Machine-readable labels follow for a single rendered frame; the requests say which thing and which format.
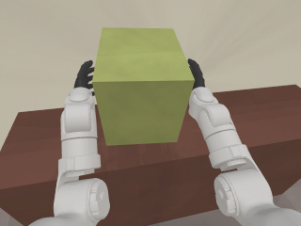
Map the carton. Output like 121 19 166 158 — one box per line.
92 27 195 146

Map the left robot hand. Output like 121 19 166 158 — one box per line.
73 60 95 96

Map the left robot forearm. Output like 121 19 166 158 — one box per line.
54 87 101 214

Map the left robot upper arm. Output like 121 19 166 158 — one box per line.
28 178 110 226

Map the pedestal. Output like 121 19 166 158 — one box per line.
0 84 301 226

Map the right robot upper arm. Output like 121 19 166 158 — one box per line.
214 168 301 226

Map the right robot forearm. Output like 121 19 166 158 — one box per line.
188 87 273 200

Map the right robot hand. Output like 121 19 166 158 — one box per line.
187 58 206 90

